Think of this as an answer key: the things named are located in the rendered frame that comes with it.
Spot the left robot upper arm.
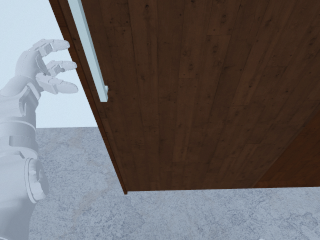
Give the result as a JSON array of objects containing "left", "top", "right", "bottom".
[{"left": 0, "top": 157, "right": 49, "bottom": 240}]

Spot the left robot hand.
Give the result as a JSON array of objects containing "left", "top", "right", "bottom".
[{"left": 15, "top": 38, "right": 79, "bottom": 95}]

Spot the handle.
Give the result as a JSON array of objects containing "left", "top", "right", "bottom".
[{"left": 68, "top": 0, "right": 108, "bottom": 102}]

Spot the robot left forearm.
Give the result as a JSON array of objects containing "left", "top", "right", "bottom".
[{"left": 0, "top": 76, "right": 41, "bottom": 164}]

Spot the wardrobe door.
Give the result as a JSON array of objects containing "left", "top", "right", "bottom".
[
  {"left": 59, "top": 0, "right": 320, "bottom": 192},
  {"left": 258, "top": 110, "right": 320, "bottom": 182}
]

